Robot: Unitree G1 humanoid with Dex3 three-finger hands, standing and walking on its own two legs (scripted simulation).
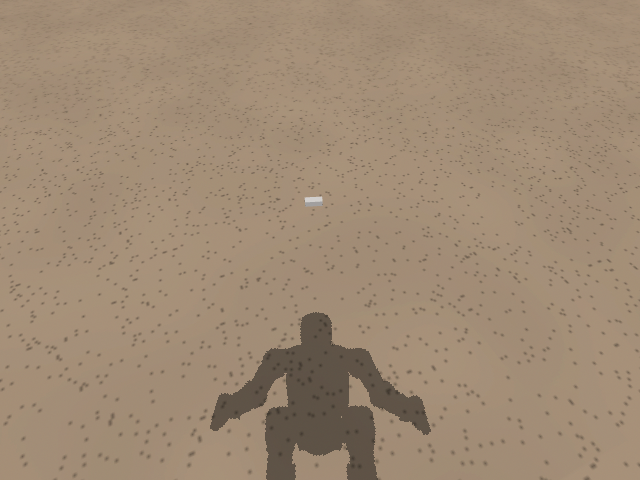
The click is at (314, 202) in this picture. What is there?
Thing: small brick
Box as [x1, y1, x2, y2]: [305, 197, 322, 206]
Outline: 305,197 305,206 322,205 321,197
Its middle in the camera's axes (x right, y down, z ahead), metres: -0.02 -0.19 +1.79
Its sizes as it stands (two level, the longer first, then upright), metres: 0.080 0.033 0.028
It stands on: the floor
